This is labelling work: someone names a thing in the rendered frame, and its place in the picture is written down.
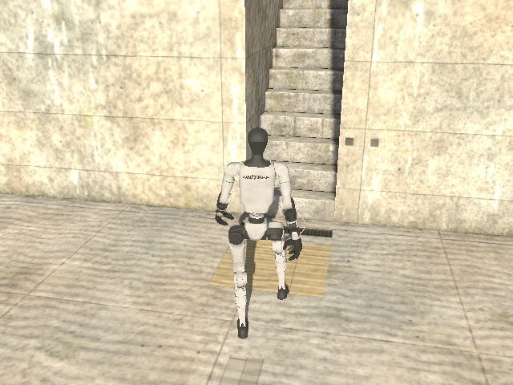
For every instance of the stairs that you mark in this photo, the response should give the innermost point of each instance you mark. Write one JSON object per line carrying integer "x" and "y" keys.
{"x": 303, "y": 104}

